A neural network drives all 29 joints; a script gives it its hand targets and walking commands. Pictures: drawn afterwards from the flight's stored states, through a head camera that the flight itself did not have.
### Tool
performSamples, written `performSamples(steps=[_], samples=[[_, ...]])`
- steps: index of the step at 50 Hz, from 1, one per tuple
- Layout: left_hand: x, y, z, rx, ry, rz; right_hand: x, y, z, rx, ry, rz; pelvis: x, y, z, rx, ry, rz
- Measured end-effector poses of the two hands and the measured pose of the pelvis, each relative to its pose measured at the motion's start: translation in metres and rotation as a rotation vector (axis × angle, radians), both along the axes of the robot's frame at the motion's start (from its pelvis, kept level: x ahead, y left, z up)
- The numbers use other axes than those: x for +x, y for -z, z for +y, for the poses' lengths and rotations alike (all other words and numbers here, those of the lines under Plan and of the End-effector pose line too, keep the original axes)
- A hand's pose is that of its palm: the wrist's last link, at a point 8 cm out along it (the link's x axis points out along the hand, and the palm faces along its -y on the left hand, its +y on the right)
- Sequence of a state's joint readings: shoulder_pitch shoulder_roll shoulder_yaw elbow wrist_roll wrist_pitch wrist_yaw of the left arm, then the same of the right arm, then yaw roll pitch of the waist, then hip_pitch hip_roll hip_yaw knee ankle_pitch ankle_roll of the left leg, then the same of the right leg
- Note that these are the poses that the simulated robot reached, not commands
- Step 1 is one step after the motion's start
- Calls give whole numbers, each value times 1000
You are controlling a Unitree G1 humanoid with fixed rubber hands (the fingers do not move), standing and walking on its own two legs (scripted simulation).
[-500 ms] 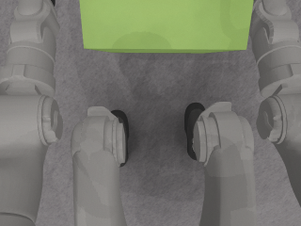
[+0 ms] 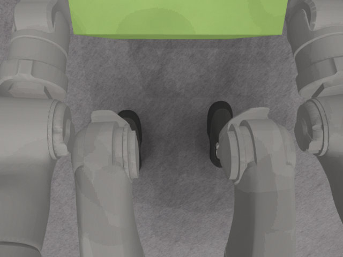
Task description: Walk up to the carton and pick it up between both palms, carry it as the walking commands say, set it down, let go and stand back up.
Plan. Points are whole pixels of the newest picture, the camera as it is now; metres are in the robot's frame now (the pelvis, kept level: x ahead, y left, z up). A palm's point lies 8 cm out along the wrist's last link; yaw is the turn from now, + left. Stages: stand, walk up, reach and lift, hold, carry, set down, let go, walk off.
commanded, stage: reach and lift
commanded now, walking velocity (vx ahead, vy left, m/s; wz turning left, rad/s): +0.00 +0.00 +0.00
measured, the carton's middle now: out of the picture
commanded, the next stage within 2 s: none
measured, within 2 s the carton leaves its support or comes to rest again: leaves its support in 0.70 s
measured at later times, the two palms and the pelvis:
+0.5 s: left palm out of the picture +0.55 +0.20 -0.19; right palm out of the picture +0.55 -0.17 -0.18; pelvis -0.01 +0.00 -0.02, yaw +1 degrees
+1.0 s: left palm out of the picture +0.55 +0.21 -0.14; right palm out of the picture +0.55 -0.16 -0.14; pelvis -0.02 +0.00 +0.00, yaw +1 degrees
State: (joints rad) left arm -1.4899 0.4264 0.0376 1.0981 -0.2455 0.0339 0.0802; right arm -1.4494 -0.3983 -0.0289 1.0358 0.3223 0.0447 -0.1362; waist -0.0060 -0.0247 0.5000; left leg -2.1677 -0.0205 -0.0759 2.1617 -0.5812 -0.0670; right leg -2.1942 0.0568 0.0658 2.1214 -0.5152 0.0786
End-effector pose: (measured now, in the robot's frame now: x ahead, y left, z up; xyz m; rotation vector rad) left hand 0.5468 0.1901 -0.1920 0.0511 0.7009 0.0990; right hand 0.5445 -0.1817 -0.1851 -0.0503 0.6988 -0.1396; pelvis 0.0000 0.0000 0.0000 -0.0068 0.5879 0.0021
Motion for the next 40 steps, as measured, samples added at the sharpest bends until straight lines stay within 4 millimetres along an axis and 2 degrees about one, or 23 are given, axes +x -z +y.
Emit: performSamples(steps=[9,24,33,37,40], samples=[[1,-2,2,18,17,10,-1,-1,3,10,9,8,-6,1,1,0,-4,-17],[1,-3,6,-15,5,32,1,-2,7,30,14,27,-8,17,-3,-2,-11,-36],[1,-4,11,2,3,31,9,-5,12,28,-6,22,-7,14,0,-4,-17,-41],[1,-7,13,0,2,23,11,-12,15,14,-11,13,-7,12,1,-4,-16,-41],[2,-18,12,5,7,8,10,-23,15,17,-2,-4,-8,10,3,-6,-17,-55]])
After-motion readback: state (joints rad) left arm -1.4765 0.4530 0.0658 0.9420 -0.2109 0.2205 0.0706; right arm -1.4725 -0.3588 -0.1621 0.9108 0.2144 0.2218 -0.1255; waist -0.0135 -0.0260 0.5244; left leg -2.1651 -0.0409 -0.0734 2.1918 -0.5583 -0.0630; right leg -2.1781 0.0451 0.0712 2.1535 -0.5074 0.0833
